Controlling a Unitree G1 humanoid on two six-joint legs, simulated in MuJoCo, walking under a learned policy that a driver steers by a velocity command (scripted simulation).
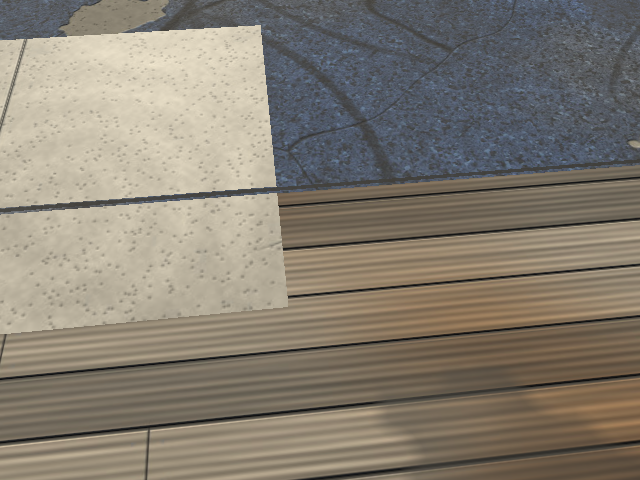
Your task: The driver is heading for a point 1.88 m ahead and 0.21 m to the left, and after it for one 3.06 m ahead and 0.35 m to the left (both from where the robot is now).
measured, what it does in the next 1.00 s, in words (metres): steps on the spot: right foot, then left foot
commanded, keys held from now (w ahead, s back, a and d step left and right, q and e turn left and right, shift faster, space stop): q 0.54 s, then e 0.46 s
